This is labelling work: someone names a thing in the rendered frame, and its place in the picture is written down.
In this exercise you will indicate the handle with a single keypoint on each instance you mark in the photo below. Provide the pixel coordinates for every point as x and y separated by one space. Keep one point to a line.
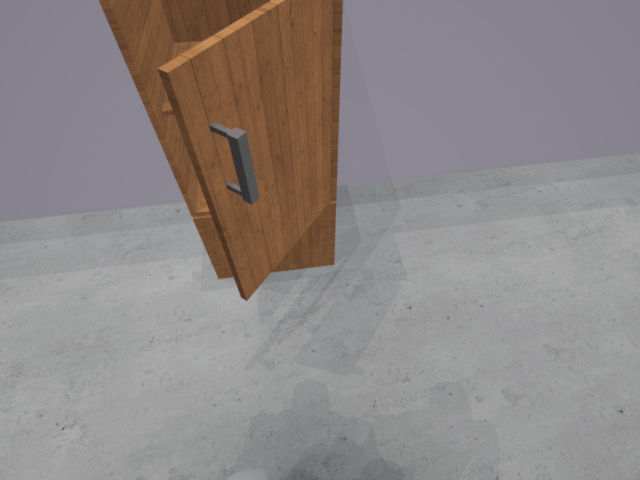
241 155

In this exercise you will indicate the cupboard door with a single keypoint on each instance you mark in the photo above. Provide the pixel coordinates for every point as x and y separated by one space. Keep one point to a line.
269 74

